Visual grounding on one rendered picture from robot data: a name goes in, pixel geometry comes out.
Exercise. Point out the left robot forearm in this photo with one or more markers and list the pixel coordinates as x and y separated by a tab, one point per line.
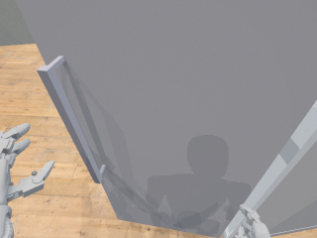
6	226

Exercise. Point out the robot right hand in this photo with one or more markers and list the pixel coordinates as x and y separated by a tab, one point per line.
257	230

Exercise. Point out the fridge door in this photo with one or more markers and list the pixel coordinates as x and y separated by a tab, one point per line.
186	102

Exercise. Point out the handle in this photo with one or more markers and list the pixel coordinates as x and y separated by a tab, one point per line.
53	86

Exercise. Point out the robot left hand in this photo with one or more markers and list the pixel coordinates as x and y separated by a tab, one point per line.
8	153

